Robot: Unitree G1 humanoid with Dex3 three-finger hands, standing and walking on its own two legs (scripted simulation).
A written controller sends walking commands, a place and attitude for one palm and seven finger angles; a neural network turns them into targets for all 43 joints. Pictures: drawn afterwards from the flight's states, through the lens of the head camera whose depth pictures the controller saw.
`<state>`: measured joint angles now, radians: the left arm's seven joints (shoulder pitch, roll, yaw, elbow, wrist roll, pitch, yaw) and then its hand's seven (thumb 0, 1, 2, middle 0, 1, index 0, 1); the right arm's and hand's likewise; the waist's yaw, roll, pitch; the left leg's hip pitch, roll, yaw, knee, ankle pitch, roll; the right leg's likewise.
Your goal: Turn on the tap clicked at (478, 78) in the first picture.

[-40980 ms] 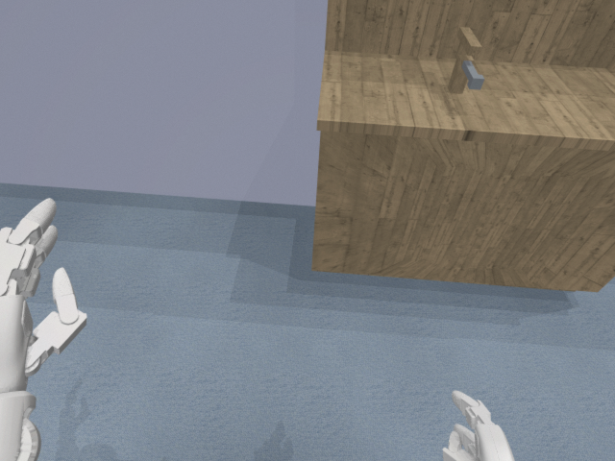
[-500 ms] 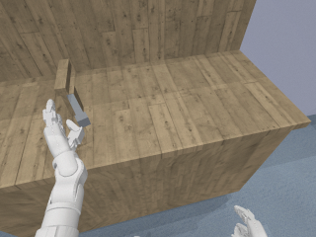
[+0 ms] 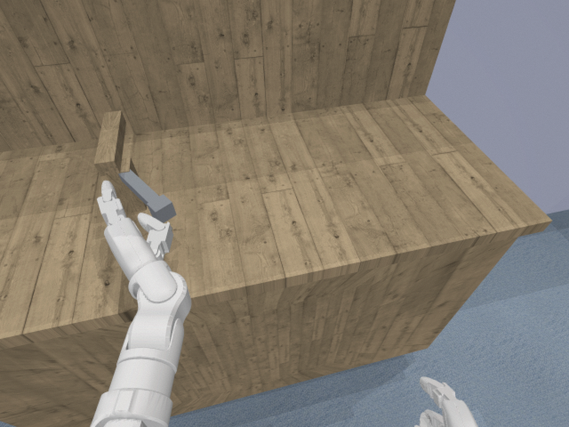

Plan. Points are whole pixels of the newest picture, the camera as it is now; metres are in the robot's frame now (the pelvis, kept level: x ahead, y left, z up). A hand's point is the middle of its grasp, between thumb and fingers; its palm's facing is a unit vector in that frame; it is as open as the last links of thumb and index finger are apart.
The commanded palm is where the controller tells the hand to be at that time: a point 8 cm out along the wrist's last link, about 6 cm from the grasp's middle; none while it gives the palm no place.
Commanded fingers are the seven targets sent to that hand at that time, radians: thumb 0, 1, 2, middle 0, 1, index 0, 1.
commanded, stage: push the lever round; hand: left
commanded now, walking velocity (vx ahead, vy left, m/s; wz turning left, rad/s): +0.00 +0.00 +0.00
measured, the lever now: (161, 209) +0.40 +0.21 +0.10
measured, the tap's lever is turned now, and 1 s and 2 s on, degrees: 32 59 77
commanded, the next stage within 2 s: lift the hand up off the lever in 1.44 s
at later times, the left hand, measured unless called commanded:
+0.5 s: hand (190, 211) +0.40 +0.17 +0.09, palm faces +0.74 -0.67 -0.08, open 7.6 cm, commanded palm +0.35 +0.18 +0.09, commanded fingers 0.00 0.90 0.90 -0.15 -0.15 -0.15 -0.15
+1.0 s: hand (201, 202) +0.42 +0.16 +0.09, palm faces +0.79 -0.60 -0.10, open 7.6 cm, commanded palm +0.37 +0.17 +0.09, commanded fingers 0.00 0.90 0.90 -0.15 -0.15 -0.15 -0.15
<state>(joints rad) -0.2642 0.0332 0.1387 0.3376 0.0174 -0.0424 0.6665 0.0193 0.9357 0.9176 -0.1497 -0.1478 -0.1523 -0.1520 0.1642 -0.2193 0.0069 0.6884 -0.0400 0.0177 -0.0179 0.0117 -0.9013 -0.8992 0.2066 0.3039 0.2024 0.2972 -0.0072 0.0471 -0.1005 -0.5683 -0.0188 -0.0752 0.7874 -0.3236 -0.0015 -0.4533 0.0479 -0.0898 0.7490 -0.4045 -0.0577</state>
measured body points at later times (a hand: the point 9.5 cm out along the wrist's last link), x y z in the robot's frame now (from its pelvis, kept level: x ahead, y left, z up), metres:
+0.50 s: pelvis +0.00 -0.01 -0.01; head +0.02 -0.02 +0.44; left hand +0.36 +0.20 +0.10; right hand +0.13 -0.25 -0.12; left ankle +0.04 +0.12 -0.71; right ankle -0.01 -0.08 -0.71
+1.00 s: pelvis +0.00 -0.02 -0.01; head +0.03 -0.02 +0.44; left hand +0.38 +0.18 +0.10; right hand +0.14 -0.25 -0.13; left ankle +0.04 +0.12 -0.71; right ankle -0.01 -0.08 -0.71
